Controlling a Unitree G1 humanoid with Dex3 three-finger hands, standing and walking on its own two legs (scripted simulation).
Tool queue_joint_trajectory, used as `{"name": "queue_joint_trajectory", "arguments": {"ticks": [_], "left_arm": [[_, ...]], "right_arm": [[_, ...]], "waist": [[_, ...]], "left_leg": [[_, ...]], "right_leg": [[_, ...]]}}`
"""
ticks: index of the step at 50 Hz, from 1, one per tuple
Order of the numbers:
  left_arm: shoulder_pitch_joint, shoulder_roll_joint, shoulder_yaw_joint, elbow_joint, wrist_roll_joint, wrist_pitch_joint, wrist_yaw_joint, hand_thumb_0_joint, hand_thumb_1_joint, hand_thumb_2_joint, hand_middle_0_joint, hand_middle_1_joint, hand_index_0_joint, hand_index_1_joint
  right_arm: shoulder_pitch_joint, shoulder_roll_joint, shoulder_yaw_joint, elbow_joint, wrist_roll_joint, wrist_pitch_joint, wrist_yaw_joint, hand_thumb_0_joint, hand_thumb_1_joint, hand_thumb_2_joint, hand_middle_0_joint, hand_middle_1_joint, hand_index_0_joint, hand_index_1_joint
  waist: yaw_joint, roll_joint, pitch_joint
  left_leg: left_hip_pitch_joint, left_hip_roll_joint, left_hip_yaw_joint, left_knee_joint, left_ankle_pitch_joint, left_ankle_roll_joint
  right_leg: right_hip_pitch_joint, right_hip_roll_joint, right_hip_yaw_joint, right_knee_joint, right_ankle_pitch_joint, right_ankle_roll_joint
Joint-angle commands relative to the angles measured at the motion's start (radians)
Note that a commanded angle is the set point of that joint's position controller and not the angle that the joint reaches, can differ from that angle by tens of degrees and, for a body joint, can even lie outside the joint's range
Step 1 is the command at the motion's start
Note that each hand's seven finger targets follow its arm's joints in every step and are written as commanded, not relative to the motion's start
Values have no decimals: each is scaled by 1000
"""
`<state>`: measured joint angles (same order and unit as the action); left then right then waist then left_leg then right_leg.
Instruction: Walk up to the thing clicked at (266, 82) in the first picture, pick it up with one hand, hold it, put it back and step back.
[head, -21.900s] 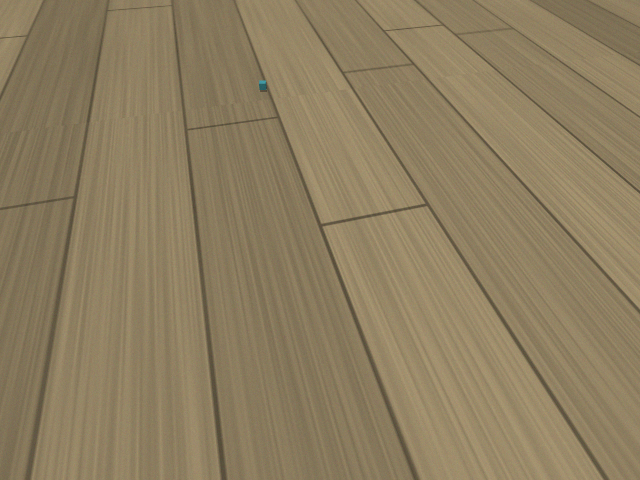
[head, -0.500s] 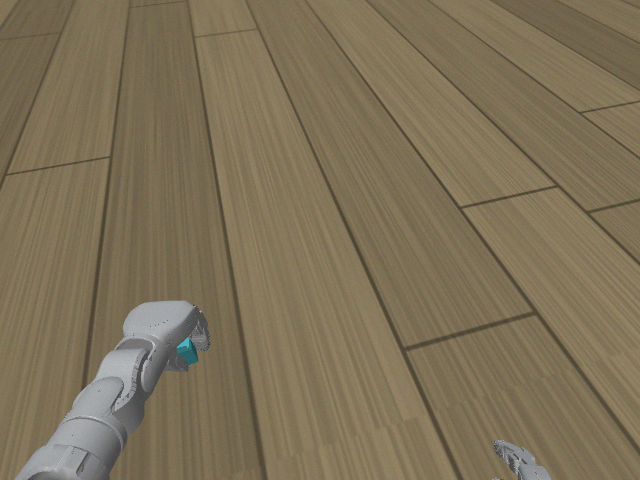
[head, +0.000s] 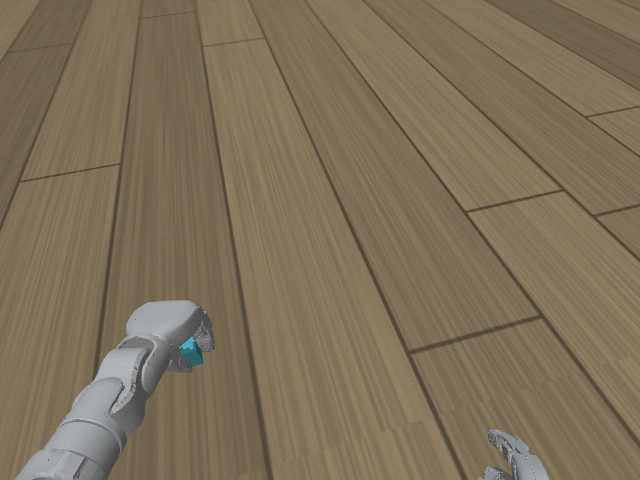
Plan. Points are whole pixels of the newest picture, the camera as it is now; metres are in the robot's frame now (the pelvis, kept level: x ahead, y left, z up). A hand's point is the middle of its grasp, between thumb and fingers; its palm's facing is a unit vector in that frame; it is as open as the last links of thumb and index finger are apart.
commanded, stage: hold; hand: left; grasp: from above
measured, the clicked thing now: (184, 349) +0.32 +0.22 -0.06
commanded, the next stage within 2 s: crouch in 0.52 s
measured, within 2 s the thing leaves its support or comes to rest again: neither
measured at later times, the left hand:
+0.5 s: hand (175, 356) +0.29 +0.21 -0.03, palm faces -0.46 -0.05 -0.89, open 4.9 cm
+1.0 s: hand (183, 378) +0.29 +0.22 -0.10, palm faces -0.47 -0.02 -0.88, open 4.9 cm
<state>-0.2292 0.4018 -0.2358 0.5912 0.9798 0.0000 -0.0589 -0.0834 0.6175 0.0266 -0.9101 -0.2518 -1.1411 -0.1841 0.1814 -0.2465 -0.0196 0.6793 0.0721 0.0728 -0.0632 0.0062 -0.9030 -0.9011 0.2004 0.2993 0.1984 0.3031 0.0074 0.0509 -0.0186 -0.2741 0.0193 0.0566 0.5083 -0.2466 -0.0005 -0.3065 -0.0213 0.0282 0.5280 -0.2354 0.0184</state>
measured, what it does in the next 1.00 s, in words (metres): stands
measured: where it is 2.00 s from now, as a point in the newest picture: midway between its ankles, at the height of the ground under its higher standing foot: outside the picture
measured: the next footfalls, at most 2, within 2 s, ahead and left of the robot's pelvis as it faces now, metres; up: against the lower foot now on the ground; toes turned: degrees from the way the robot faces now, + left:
none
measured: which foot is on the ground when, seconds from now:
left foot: down 0.00-1.00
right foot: down 0.00-1.00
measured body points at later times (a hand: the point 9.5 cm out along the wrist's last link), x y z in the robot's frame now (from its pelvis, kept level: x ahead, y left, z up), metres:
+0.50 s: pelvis +0.00 +0.00 +0.00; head +0.01 -0.03 +0.45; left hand +0.31 +0.22 +0.02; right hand +0.16 -0.25 -0.11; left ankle +0.01 +0.12 -0.74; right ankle +0.03 -0.13 -0.74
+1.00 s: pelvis +0.00 -0.01 -0.02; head +0.05 -0.01 +0.43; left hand +0.31 +0.22 -0.05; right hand +0.14 -0.26 -0.13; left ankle +0.01 +0.12 -0.73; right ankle +0.03 -0.13 -0.74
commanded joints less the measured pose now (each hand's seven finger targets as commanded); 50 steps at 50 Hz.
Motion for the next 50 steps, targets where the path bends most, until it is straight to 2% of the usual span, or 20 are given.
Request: {"name": "queue_joint_trajectory", "arguments": {"ticks": [1,9,11,12,13,15,17,23,25,26,27,29,31,32,34,39,42,44,46,50], "left_arm": [[-292,200,118,-192,0,-2,28,0,780,72,-1040,-272,-1142,-169],[-365,207,122,-234,6,-15,51,0,820,79,-1070,-272,-1174,-167],[-339,200,123,-211,13,-10,57,0,809,83,-1070,-267,-1170,-167],[-338,200,122,-186,12,-8,59,0,806,90,-1075,-257,-1170,-162],[-333,180,102,-190,9,-7,58,0,836,59,-1079,-262,-1185,-155],[-293,197,123,-156,8,0,55,0,835,74,-1090,-245,-1188,-147],[-289,191,112,-168,2,-4,46,0,832,78,-1085,-253,-1184,-154],[-313,198,112,-204,3,-16,32,0,858,63,-1095,-255,-1201,-150],[-337,193,104,-220,0,-20,40,0,865,51,-1100,-254,-1208,-145],[-357,220,128,-204,8,-20,47,0,858,66,-1104,-245,-1205,-144],[-346,213,126,-208,5,-21,52,0,871,65,-1117,-235,-1217,-135],[-335,203,123,-178,12,-19,59,0,870,74,-1125,-224,-1220,-130],[-340,207,130,-193,17,-16,66,0,917,71,-1085,-314,-1231,-171],[-330,211,138,-207,12,-15,69,0,890,18,-1005,-289,-1165,-128],[-265,171,110,-154,13,-8,69,0,856,67,-1121,-232,-1218,-137],[-231,148,91,-78,26,-21,86,0,842,62,-1130,-194,-1212,-113],[-276,167,118,-46,44,-51,130,0,824,71,-1124,-182,-1201,-107],[-309,156,120,3,61,-67,174,0,825,77,-1141,-162,-1209,-95],[-400,191,138,21,87,-85,227,0,851,59,-1138,-186,-1220,-106],[-444,159,127,166,157,-98,325,0,814,77,-1127,-183,-1199,-113]], "right_arm": [[-107,-121,-40,-154,0,-47,-10,0,-902,-900,200,300,200,300],[-97,-125,-43,-135,-2,-44,-15,0,-902,-899,200,300,200,300],[-97,-123,-42,-135,-2,-44,-14,0,-902,-900,200,300,200,300],[-96,-126,-43,-133,-2,-43,-13,0,-902,-899,200,300,200,300],[-105,-123,-43,-134,-1,-44,-13,0,-901,-899,200,300,200,300],[-108,-124,-44,-134,-1,-40,-12,0,-901,-899,200,300,200,300],[-109,-125,-44,-137,-3,-39,-10,0,-901,-899,200,300,200,300],[-101,-120,-45,-145,2,-34,-13,0,-900,-899,200,300,200,300],[-100,-125,-47,-142,1,-34,-14,0,-901,-899,200,300,200,300],[-95,-128,-46,-136,1,-32,-15,0,-900,-899,200,300,200,300],[-99,-124,-45,-139,0,-32,-15,0,-900,-899,200,300,200,300],[-94,-127,-47,-133,-1,-31,-16,0,-900,-899,200,300,200,300],[-94,-124,-49,-133,-1,-31,-15,0,-896,-903,201,301,201,301],[-90,-124,-50,-133,-1,-32,-14,0,-866,-885,201,300,202,300],[-96,-124,-50,-136,0,-30,-11,0,-895,-898,200,300,201,300],[-81,-128,-55,-133,-2,-22,-6,0,-895,-898,200,300,200,300],[-69,-126,-55,-122,-10,-16,-4,0,-895,-898,200,300,200,300],[-55,-127,-58,-112,-20,-15,2,0,-896,-899,200,300,200,300],[-39,-132,-63,-93,-30,-15,7,0,-897,-898,200,300,200,300],[15,-143,-86,-61,-54,-22,23,0,-899,-899,200,300,200,300]], "waist": [[11,-44,-201],[1,-27,-247],[9,-19,-235],[-1,-41,-228],[4,-49,-223],[11,-45,-202],[11,-60,-210],[8,-35,-241],[1,-37,-241],[-3,-22,-239],[10,-18,-236],[-1,-38,-234],[5,-31,-242],[13,-25,-256],[9,-51,-218],[-10,-98,-165],[-12,-85,-172],[-29,-104,-172],[-37,-52,-223],[-72,-54,-333]], "left_leg": [[86,-32,-12,-76,120,14],[129,-30,-14,-71,171,12],[125,-32,-11,-77,168,10],[124,-30,-11,-75,163,14],[116,-31,-11,-78,161,14],[107,-31,-10,-79,157,13],[104,-32,-14,-80,154,15],[130,-35,-7,-78,187,17],[137,-33,-11,-80,196,15],[138,-31,-10,-81,194,15],[137,-30,-14,-86,191,11],[136,-31,-11,-80,199,14],[135,-34,-9,-75,206,13],[140,-34,-7,-74,212,12],[125,-32,-9,-78,210,11],[81,-30,-17,-69,178,13],[44,-36,-16,-32,160,11],[-11,-41,-16,22,133,12],[-61,-39,-15,90,124,5],[-241,-42,-14,305,100,0]], "right_leg": [[53,41,-19,-101,74,-24],[64,44,-20,-96,124,-24],[64,43,-22,-100,120,-28],[65,43,-21,-104,118,-23],[64,43,-23,-105,117,-23],[66,41,-23,-110,109,-23],[76,40,-22,-111,109,-22],[86,38,-19,-109,145,-23],[81,41,-21,-106,154,-25],[75,41,-21,-107,153,-26],[80,44,-25,-105,142,-29],[71,43,-24,-103,155,-25],[75,40,-23,-106,160,-25],[88,40,-23,-104,166,-25],[80,42,-27,-105,160,-27],[40,41,-31,-96,133,-27],[-2,37,-29,-67,116,-27],[-49,33,-28,-29,99,-24],[-118,35,-29,39,94,-27],[-290,31,-21,223,92,-26]]}}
